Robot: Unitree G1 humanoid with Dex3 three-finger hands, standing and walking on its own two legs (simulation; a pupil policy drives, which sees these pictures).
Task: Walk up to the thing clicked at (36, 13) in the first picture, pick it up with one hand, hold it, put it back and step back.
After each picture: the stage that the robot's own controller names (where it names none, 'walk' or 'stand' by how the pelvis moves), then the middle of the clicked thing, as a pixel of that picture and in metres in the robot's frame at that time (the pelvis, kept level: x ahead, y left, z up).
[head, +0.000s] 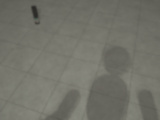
stand; (35, 15) +1.88 +0.63 -0.66
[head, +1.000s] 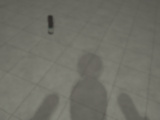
walk; (50, 25) +1.79 +0.33 -0.62
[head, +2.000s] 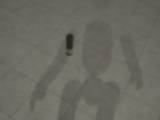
walk; (69, 45) +1.17 +0.11 -0.64
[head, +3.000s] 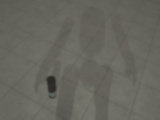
walk; (51, 87) +0.73 +0.20 -0.65
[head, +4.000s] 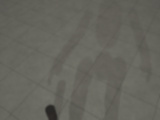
walk; (52, 116) +0.50 +0.22 -0.64
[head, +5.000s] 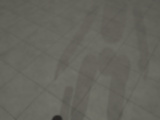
stand; out of the picture +0.42 +0.17 -0.65
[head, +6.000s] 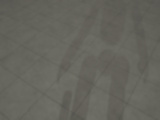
stand; out of the picture +0.41 +0.18 -0.66
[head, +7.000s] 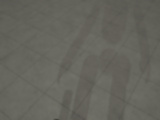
stand; out of the picture +0.41 +0.19 -0.66
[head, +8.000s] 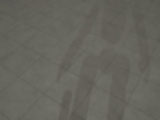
stand; out of the picture +0.40 +0.19 -0.66
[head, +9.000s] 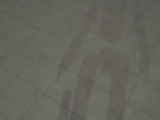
stand; out of the picture +0.39 +0.19 -0.66
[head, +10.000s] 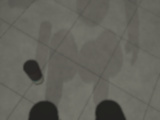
go down; (34, 73) +0.45 +0.21 -0.39
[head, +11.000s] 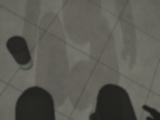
go down; (22, 55) +0.47 +0.23 -0.27
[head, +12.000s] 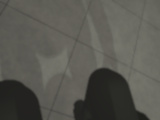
close in; out of the picture +0.46 +0.27 -0.18
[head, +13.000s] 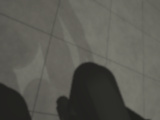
close; out of the picture +0.45 +0.29 -0.16
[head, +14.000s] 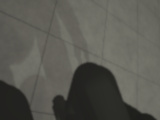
lift; out of the picture +0.43 +0.29 -0.16
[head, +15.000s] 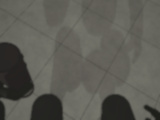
lift; (16, 76) +0.33 +0.21 -0.01
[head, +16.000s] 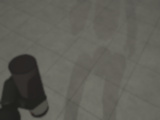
hold; (32, 90) +0.32 +0.17 +0.03
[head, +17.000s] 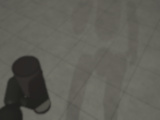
hold; (35, 89) +0.32 +0.16 +0.04
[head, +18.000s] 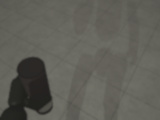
crouch; (38, 90) +0.32 +0.15 +0.03
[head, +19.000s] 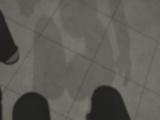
crouch; (0, 41) +0.46 +0.22 -0.06
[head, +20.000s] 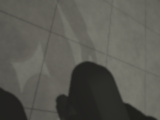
lower; out of the picture +0.44 +0.29 -0.17
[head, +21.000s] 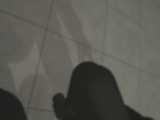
lower; out of the picture +0.46 +0.31 -0.16
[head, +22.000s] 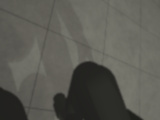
lower; out of the picture +0.45 +0.31 -0.17
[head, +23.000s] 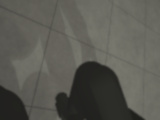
lower; out of the picture +0.45 +0.31 -0.17
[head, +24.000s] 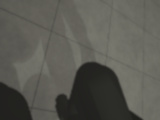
loosen; out of the picture +0.45 +0.28 -0.17
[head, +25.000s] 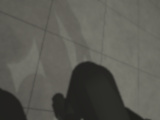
withdraw; out of the picture +0.45 +0.29 -0.17
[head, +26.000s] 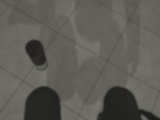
walk; (38, 57) +0.48 +0.21 -0.30
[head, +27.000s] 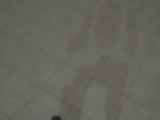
stand; out of the picture +0.41 +0.16 -0.59
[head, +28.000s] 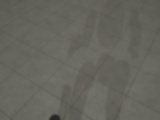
stand; out of the picture +0.42 +0.18 -0.60
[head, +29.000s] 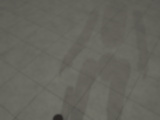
stand; out of the picture +0.43 +0.17 -0.63
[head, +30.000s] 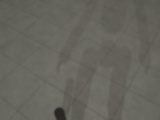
walk; (61, 118) +0.43 +0.17 -0.65
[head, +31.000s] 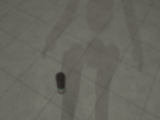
walk; (61, 83) +0.61 +0.13 -0.63
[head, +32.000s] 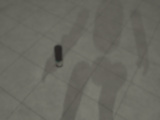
walk; (58, 56) +0.91 +0.20 -0.64
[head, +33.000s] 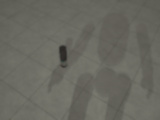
stand; (63, 57) +1.01 +0.18 -0.64
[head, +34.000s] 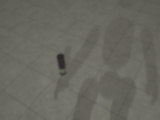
stand; (61, 64) +1.01 +0.22 -0.66
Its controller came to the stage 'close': yes
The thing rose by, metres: 0.68
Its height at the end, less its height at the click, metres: +0.00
